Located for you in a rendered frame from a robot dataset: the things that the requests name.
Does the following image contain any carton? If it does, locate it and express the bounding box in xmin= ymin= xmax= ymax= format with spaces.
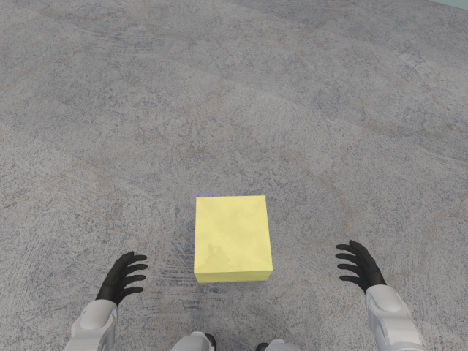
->
xmin=194 ymin=195 xmax=273 ymax=283

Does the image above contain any left robot hand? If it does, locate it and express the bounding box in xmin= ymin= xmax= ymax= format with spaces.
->
xmin=95 ymin=251 xmax=148 ymax=307

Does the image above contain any right robot hand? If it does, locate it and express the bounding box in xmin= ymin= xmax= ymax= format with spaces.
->
xmin=336 ymin=240 xmax=386 ymax=295

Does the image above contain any robot left thigh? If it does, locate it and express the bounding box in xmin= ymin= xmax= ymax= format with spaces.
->
xmin=171 ymin=336 xmax=214 ymax=351

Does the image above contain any robot right forearm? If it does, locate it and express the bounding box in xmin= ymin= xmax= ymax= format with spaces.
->
xmin=365 ymin=284 xmax=431 ymax=351

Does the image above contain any robot right shin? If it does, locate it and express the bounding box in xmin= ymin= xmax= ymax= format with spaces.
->
xmin=266 ymin=339 xmax=285 ymax=350

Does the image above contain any robot left forearm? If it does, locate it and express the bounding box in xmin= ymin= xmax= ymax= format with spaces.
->
xmin=63 ymin=299 xmax=118 ymax=351

